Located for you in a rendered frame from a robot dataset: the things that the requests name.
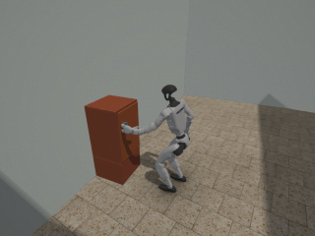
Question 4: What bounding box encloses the robot left forearm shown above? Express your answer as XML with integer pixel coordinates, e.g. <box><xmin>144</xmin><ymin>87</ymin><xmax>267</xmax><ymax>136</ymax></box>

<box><xmin>131</xmin><ymin>124</ymin><xmax>155</xmax><ymax>136</ymax></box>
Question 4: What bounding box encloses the cupboard door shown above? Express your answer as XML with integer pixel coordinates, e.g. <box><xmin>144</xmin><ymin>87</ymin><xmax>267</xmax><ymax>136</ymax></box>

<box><xmin>117</xmin><ymin>101</ymin><xmax>140</xmax><ymax>162</ymax></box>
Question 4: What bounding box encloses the left robot upper arm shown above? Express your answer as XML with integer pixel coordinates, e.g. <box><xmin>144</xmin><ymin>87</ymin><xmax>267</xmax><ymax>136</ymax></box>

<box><xmin>150</xmin><ymin>108</ymin><xmax>172</xmax><ymax>131</ymax></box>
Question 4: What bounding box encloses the left robot shin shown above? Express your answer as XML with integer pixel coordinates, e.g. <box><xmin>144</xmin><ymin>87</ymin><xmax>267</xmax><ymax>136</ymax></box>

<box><xmin>155</xmin><ymin>163</ymin><xmax>172</xmax><ymax>189</ymax></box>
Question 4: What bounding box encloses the right robot upper arm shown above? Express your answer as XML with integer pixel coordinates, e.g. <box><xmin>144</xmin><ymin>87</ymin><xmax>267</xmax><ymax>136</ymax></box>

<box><xmin>177</xmin><ymin>99</ymin><xmax>194</xmax><ymax>121</ymax></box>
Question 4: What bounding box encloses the robot right forearm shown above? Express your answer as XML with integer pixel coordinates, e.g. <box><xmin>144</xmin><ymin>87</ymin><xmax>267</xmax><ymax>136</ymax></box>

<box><xmin>185</xmin><ymin>118</ymin><xmax>194</xmax><ymax>132</ymax></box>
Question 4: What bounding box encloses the robot left hand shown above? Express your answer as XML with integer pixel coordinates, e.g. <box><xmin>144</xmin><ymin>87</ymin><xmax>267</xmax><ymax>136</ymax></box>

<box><xmin>121</xmin><ymin>123</ymin><xmax>139</xmax><ymax>135</ymax></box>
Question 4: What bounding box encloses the humanoid robot head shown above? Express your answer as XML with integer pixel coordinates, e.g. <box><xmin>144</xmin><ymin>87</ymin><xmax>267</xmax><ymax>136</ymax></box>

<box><xmin>161</xmin><ymin>85</ymin><xmax>181</xmax><ymax>107</ymax></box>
